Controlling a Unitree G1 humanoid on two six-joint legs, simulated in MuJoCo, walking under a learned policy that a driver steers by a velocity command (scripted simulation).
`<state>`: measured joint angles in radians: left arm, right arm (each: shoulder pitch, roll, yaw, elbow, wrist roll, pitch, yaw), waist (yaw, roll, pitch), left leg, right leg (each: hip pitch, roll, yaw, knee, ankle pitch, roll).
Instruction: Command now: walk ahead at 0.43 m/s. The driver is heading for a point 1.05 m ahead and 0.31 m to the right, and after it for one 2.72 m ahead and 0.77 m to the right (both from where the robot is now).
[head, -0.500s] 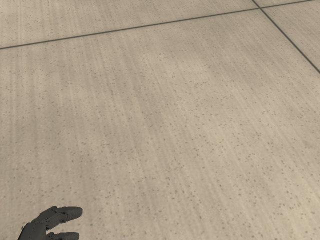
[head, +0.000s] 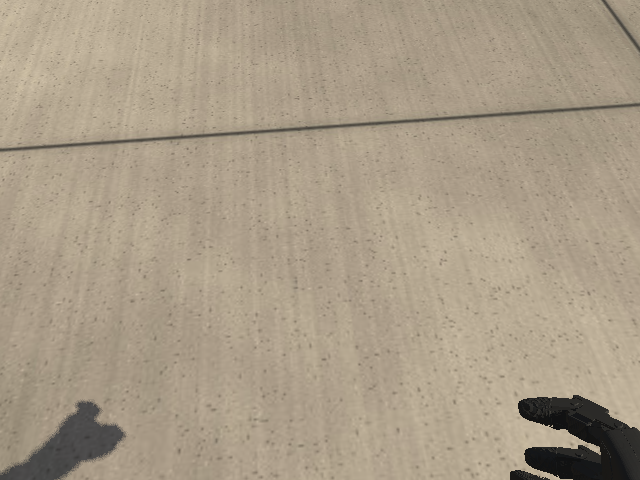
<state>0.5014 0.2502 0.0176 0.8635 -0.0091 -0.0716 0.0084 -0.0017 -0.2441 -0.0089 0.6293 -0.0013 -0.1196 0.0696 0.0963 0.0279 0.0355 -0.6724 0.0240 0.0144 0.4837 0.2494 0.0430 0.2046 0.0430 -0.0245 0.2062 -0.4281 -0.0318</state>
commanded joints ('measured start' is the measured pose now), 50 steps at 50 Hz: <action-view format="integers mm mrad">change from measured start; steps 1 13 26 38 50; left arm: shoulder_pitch -54 -87 -347 -288 -238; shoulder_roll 232 61 93 89 129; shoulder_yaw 59 8 17 21 41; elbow -47 -87 -105 -17 90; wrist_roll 16 18 36 14 -4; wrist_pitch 24 81 47 45 64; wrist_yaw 12 33 15 15 17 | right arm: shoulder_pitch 222 93 201 170 201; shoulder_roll -162 -120 -84 -94 -96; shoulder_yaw -67 -43 -31 -38 -46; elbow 12 106 226 338 428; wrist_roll -4 -37 -30 -3 13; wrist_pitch -7 26 114 115 133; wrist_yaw -7 -35 -92 -100 -112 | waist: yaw -205 -35 -145 -100 -87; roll -147 58 -175 -23 -86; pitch -101 -199 5 -80 -56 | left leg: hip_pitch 377 299 490 498 446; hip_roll -90 184 -1 17 -49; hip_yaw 36 -130 -33 -43 43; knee -19 -188 -37 -37 35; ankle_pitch -51 230 -453 -274 -712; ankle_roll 48 225 -44 -46 -37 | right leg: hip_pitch -82 -451 -641 -410 -390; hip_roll -202 -130 -146 -100 -91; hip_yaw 37 84 170 88 115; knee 326 657 102 234 146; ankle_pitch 1096 60 -54 461 -136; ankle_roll -49 98 14 -14 -61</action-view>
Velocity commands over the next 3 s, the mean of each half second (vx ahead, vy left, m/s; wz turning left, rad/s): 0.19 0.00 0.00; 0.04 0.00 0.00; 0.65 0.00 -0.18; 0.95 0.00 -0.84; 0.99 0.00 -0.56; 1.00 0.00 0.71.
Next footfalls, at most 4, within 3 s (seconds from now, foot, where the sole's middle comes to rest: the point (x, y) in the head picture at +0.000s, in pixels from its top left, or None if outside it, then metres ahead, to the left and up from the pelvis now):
0.04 left None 0.29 0.10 -0.76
0.40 right None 0.27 -0.14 -0.76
1.30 left None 0.38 0.15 -0.76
1.78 right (407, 346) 0.77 -0.08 -0.76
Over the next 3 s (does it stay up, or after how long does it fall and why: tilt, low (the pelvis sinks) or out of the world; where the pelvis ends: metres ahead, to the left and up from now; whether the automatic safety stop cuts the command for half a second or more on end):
stays up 1.44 -0.52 -0.02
